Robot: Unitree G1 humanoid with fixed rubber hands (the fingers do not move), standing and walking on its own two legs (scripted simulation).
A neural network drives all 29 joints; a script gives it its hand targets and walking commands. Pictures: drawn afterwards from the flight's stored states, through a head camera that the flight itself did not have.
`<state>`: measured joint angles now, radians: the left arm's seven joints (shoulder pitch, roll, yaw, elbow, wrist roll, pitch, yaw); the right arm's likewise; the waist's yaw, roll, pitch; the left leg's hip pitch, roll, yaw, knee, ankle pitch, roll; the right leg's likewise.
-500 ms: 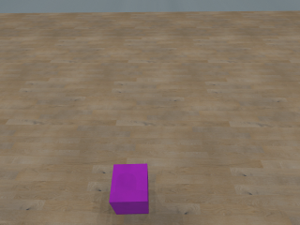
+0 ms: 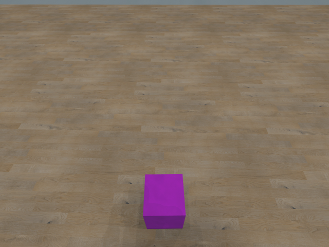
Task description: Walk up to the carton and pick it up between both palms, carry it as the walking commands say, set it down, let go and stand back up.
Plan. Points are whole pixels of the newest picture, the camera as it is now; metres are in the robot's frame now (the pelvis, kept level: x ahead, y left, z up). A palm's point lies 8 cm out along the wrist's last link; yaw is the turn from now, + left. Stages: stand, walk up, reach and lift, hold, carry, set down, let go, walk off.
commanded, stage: walk up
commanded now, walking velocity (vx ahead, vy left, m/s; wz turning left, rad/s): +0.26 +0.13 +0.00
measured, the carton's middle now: (164, 202) +0.45 +0.03 -0.63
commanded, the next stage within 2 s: stand in 1.42 s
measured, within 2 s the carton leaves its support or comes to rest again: neither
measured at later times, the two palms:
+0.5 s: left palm out of the picture +0.08 +0.27 -0.11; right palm out of the picture +0.08 -0.22 -0.13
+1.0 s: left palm out of the picture +0.08 +0.36 -0.12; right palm out of the picture +0.05 -0.13 -0.11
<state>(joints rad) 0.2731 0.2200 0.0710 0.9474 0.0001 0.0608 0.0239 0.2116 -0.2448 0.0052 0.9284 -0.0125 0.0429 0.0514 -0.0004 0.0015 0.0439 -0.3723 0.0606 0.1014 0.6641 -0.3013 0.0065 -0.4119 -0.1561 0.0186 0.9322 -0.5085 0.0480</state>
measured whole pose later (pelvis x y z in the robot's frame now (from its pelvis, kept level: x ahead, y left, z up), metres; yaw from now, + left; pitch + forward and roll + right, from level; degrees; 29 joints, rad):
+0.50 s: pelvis +0.02 +0.02 +0.01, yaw -1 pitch +0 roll +1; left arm 0.22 0.21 0.03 0.95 0.00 0.05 0.05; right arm 0.24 -0.21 0.00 0.91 -0.01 0.07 -0.01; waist 0.00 0.01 0.04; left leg -0.41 0.01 0.14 0.88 -0.44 0.05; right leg -0.30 -0.09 -0.08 0.62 -0.32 0.01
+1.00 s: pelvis +0.02 +0.11 +0.02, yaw +0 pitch +0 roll -2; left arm 0.23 0.22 0.03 0.95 0.00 0.07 0.01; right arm 0.28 -0.22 0.01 0.96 -0.01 0.03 0.01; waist 0.00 0.00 0.04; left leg -0.23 0.01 0.12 0.51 -0.28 0.06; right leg -0.41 -0.06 -0.03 0.92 -0.39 0.05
